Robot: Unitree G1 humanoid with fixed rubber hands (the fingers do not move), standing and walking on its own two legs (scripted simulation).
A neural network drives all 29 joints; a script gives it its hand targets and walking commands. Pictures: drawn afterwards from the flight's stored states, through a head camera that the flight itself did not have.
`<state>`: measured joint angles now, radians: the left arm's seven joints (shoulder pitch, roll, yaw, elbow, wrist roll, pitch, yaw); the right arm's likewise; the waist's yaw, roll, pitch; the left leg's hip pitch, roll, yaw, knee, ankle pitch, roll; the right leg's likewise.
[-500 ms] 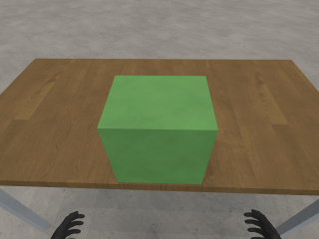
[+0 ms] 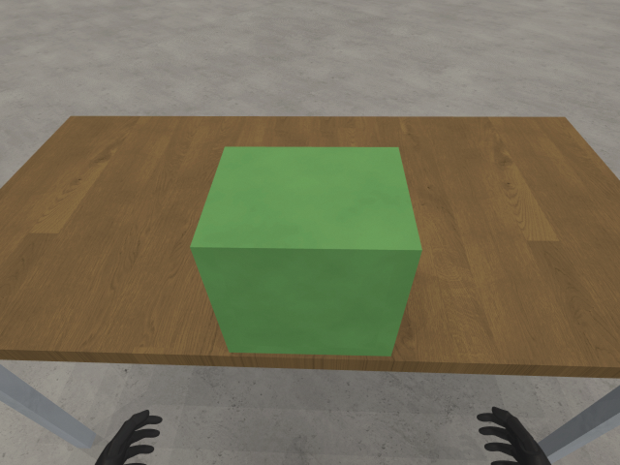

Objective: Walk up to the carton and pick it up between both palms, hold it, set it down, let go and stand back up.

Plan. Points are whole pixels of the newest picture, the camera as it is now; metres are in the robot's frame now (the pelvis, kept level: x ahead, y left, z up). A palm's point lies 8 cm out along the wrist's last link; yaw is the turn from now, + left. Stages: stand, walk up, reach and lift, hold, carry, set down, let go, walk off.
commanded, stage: stand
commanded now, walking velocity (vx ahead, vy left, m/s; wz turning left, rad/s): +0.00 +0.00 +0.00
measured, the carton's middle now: (310, 254) +0.41 +0.02 +0.06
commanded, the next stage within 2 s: walk up in 0.20 s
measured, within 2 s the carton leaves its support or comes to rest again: neither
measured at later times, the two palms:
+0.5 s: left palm out of the picture +0.15 +0.28 -0.06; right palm out of the picture +0.15 -0.26 -0.07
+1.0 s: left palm out of the picture +0.15 +0.27 -0.07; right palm out of the picture +0.13 -0.26 -0.07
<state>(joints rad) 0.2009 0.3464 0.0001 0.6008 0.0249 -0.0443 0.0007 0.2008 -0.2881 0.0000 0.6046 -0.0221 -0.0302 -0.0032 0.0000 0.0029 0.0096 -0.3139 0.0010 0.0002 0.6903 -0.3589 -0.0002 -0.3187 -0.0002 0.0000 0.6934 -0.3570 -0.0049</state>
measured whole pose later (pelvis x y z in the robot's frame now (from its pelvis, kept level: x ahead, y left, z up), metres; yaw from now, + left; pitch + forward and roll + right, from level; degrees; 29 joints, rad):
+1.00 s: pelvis -0.01 +0.00 +0.00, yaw +0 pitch -2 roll +0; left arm 0.16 0.32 0.00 0.59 0.00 0.13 -0.01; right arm 0.20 -0.30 0.00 0.77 -0.06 -0.25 0.01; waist 0.00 0.00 0.01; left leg -0.31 0.00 0.00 0.68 -0.34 0.00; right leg -0.32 0.00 0.00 0.69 -0.34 -0.01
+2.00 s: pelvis -0.01 +0.00 +0.02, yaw +0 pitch -5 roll +0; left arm 0.31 0.26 0.00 0.01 -0.19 0.10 0.01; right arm 0.36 -0.14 0.00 -0.01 0.13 0.00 -0.08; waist 0.00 -0.02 0.01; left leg -0.09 0.00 0.00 0.39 -0.20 0.00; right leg -0.10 0.00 0.00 0.40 -0.20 -0.01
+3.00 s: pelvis +0.00 +0.00 +0.02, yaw +0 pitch -5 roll +0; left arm -0.26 0.26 0.04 -0.02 -0.18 0.61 0.04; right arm -0.20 -0.13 0.00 0.02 0.24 0.36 -0.20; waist 0.00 -0.01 0.01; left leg -0.10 0.00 0.00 0.39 -0.21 0.00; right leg -0.10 0.00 0.00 0.40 -0.20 0.00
